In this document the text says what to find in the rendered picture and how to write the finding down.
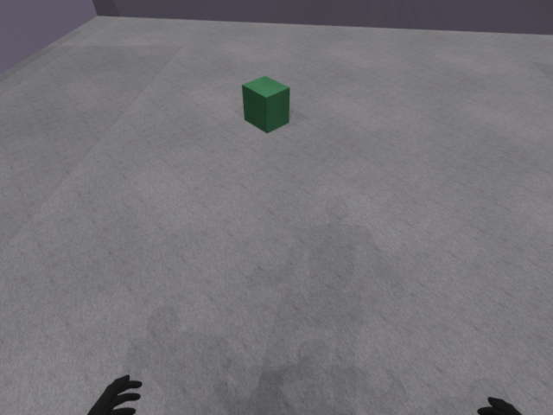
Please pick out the left robot hand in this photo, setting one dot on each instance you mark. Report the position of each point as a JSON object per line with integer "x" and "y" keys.
{"x": 110, "y": 398}

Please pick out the carton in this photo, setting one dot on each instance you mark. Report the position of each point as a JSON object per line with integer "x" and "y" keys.
{"x": 266, "y": 103}

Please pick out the right robot hand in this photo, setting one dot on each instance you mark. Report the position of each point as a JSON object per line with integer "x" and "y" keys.
{"x": 498, "y": 407}

